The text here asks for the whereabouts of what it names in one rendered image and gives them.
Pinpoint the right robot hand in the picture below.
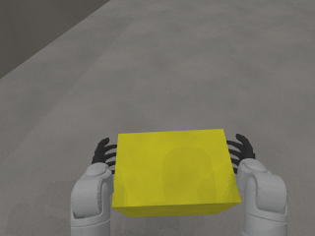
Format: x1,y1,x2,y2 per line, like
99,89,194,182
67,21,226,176
226,134,256,174

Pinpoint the carton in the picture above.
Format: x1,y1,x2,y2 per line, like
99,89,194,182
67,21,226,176
111,129,241,217

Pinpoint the robot left forearm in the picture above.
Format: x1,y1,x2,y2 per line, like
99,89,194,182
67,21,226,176
70,162,114,236

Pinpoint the left robot hand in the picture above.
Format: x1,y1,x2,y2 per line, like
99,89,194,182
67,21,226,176
92,138,117,174

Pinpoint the robot right forearm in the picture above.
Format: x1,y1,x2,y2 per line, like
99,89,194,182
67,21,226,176
235,158,288,236

